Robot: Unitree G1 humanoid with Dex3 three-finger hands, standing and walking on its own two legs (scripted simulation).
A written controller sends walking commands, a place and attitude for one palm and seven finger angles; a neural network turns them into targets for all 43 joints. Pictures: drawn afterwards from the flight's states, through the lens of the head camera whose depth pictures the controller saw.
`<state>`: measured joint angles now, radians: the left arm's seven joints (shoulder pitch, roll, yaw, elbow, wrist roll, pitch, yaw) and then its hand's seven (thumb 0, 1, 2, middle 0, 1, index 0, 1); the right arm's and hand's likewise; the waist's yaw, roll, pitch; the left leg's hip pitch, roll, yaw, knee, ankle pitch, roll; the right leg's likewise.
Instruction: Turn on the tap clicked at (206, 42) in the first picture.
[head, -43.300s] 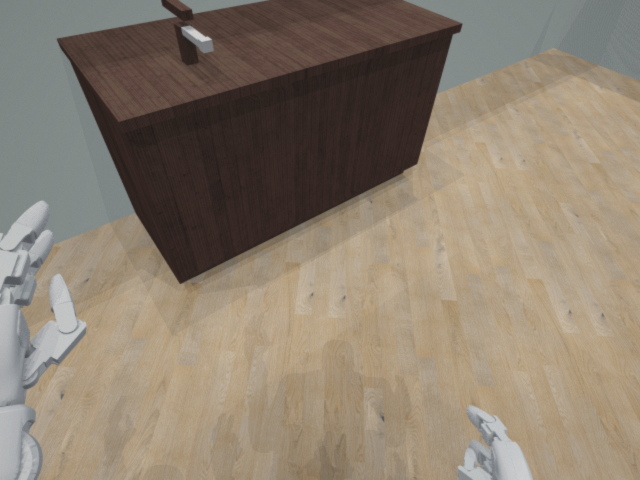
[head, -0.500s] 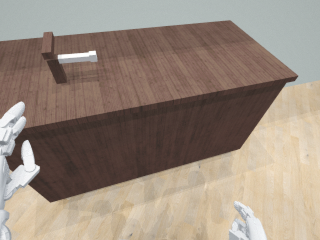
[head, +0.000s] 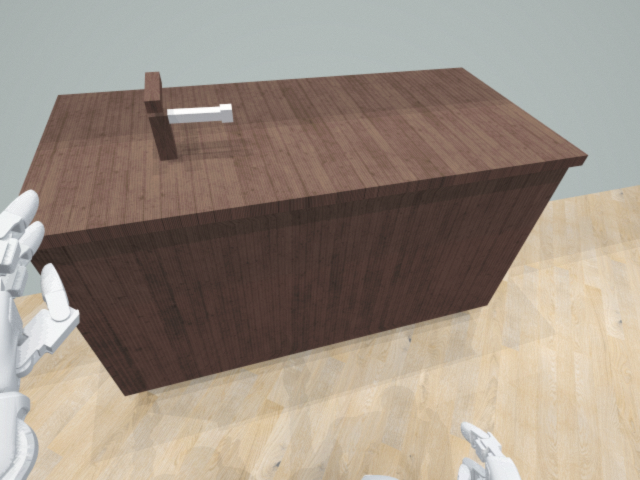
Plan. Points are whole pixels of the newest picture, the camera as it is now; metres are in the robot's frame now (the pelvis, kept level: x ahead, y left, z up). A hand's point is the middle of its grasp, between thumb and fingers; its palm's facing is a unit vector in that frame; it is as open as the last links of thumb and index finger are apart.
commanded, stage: stop stepping back and stand still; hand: left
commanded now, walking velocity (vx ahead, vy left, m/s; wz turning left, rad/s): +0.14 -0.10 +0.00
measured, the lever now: (226, 113) +0.79 +0.24 +0.09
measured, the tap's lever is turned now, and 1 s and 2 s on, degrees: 86 86 86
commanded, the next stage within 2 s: stand and check the lever's angle in 0.68 s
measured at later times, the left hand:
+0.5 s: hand (107, 288) +0.24 +0.22 +0.18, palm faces +0.42 -0.83 -0.36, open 7.4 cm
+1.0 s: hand (105, 289) +0.25 +0.23 +0.17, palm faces +0.40 -0.85 -0.35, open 7.4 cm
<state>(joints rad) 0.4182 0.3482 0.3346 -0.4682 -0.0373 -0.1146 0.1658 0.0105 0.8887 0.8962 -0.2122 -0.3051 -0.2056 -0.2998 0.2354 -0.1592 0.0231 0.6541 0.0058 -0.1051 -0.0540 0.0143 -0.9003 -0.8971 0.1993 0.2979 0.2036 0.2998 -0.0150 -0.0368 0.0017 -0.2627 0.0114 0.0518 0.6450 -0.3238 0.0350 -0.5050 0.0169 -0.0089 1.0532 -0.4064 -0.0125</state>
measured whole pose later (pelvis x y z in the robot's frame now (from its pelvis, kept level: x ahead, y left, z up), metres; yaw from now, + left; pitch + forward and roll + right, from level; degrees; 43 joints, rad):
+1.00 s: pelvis +0.03 -0.01 +0.02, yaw +0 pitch -1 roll -1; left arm 0.47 0.33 0.30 -0.47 -0.06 -0.12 0.17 0.01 0.89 0.90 -0.21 -0.31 -0.21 -0.30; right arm 0.18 -0.21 0.01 0.60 0.00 -0.07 -0.07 0.01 -0.90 -0.90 0.20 0.30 0.20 0.30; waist 0.01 0.02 0.03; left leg -0.21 0.02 0.03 0.45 -0.23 0.00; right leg -0.18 0.02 -0.06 0.40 -0.21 -0.02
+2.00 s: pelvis +0.03 +0.01 +0.02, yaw -1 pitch -1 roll -1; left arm 0.47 0.33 0.31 -0.46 -0.05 -0.13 0.16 0.01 0.89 0.90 -0.21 -0.31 -0.21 -0.30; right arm 0.18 -0.21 0.01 0.60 0.00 -0.07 -0.07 0.01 -0.90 -0.90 0.20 0.30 0.20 0.30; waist 0.01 0.02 0.01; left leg -0.21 0.00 0.04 0.43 -0.22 0.03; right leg -0.17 0.00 -0.04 0.37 -0.19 0.00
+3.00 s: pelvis +0.03 +0.01 +0.02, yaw -1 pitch -1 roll -1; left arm 0.47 0.33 0.30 -0.46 -0.06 -0.13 0.16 0.01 0.89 0.90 -0.21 -0.31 -0.21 -0.30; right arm 0.18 -0.21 0.01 0.61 0.00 -0.07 -0.07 0.01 -0.90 -0.90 0.20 0.30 0.20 0.30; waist 0.01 0.02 0.01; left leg -0.21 0.00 0.04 0.43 -0.21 0.03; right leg -0.17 0.00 -0.04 0.35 -0.18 0.01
